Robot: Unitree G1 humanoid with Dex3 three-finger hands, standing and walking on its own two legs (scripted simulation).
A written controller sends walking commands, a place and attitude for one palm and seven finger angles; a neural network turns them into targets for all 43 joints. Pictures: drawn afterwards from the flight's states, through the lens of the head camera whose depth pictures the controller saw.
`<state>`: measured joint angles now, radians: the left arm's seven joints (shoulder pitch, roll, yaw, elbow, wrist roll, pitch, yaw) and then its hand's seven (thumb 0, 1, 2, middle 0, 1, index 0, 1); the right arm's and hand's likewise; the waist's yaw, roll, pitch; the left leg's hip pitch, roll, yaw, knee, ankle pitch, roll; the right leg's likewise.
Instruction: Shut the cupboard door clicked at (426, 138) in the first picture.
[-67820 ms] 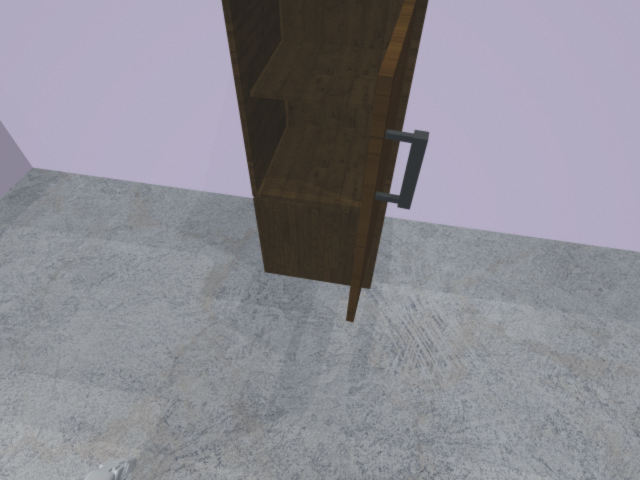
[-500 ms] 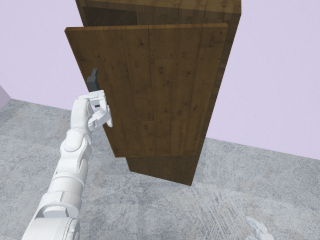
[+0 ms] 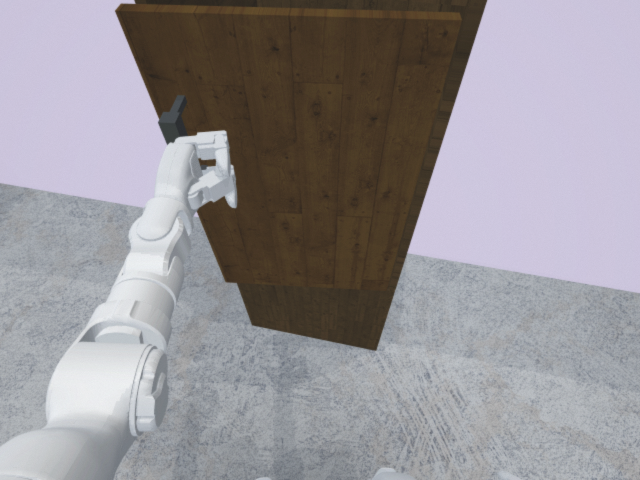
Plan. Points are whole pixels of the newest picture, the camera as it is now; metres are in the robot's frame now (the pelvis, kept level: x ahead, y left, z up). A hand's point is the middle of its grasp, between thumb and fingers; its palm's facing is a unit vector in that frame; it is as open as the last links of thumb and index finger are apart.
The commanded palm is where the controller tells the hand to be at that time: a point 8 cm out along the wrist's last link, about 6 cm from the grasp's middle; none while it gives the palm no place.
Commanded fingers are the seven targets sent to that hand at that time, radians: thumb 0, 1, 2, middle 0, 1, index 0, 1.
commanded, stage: push the door shut along its arc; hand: left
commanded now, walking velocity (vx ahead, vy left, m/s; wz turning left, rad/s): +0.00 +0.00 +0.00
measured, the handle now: (189, 150) +0.53 +0.17 +0.11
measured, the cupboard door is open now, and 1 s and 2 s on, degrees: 9 0 0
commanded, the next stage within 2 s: pull the fist back off the door in 1.06 s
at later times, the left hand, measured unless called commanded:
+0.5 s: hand (251, 143) +0.52 +0.08 +0.12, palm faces -0.24 -0.97 -0.03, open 3.1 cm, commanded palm +0.52 +0.15 +0.11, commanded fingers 0.00 0.90 0.90 -1.30 -1.50 -1.30 -1.50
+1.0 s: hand (253, 135) +0.54 +0.08 +0.12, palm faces -0.35 -0.94 -0.02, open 2.8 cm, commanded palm +0.58 +0.11 +0.11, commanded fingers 0.00 0.90 0.90 -1.30 -1.50 -1.30 -1.50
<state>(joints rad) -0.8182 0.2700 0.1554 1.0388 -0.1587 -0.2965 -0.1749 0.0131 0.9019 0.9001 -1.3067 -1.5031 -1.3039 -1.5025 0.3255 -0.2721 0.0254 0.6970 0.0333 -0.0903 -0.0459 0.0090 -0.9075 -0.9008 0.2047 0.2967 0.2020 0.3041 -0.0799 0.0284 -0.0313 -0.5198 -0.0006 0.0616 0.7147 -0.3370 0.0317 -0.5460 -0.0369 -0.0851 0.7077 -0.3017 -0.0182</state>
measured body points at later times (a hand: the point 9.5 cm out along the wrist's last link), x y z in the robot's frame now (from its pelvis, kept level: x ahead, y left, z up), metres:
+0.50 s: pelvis +0.00 -0.01 -0.01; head +0.10 -0.02 +0.43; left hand +0.53 +0.14 +0.13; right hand -0.02 -0.29 -0.12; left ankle +0.01 +0.10 -0.71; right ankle +0.03 -0.11 -0.71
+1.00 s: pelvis -0.01 +0.00 -0.02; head +0.12 +0.01 +0.41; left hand +0.55 +0.14 +0.13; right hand -0.03 -0.28 -0.13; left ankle +0.01 +0.10 -0.71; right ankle +0.03 -0.11 -0.71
